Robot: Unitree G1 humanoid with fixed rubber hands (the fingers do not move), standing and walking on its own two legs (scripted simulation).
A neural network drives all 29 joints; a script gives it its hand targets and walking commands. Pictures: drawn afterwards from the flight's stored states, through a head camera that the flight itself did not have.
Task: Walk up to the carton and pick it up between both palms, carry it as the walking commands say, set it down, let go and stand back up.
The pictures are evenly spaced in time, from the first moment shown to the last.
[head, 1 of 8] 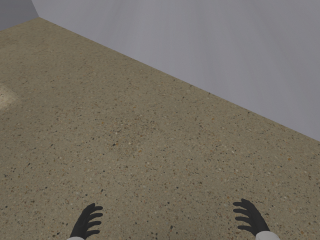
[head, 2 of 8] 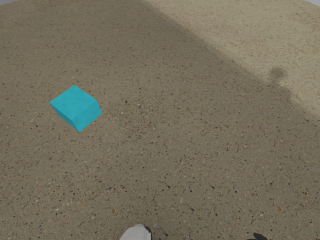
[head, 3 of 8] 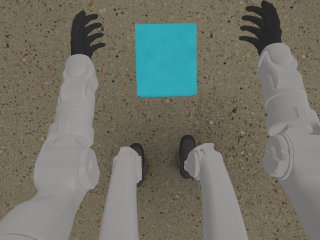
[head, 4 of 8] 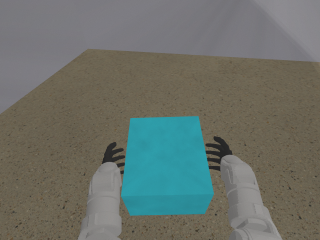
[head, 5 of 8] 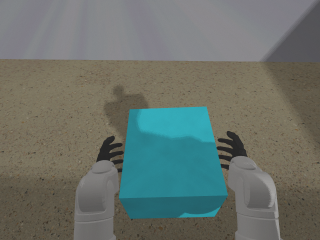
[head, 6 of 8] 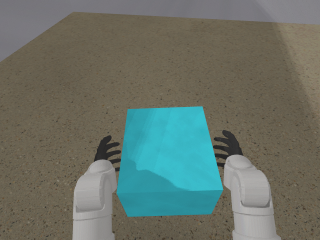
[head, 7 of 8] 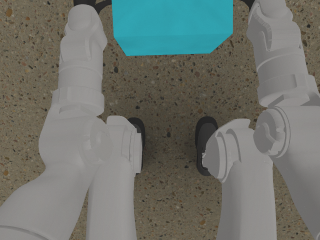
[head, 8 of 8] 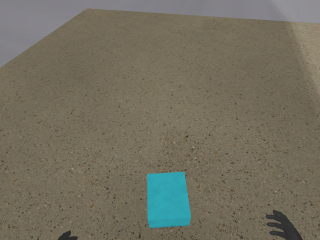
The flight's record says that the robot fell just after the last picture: no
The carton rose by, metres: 0.72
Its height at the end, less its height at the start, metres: +0.00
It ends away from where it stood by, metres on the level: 0.74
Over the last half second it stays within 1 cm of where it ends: yes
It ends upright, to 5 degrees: yes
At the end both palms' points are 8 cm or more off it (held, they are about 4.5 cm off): yes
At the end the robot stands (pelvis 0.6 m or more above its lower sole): yes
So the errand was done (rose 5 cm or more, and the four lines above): yes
